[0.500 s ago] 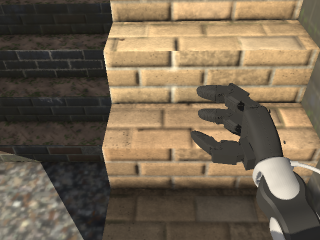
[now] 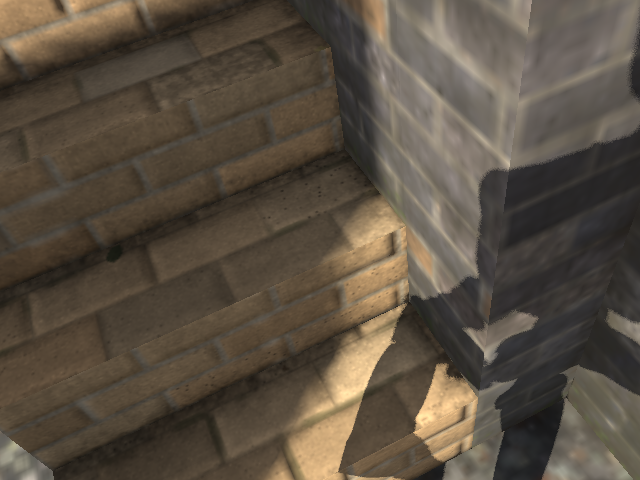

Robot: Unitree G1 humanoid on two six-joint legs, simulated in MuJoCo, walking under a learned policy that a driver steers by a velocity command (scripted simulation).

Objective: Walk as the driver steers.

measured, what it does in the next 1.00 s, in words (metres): walks backwards, turning left: left foot, then right foot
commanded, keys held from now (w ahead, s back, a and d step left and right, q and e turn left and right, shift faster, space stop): w+q+shift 0.48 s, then q+shift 0.42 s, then e+shift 0.10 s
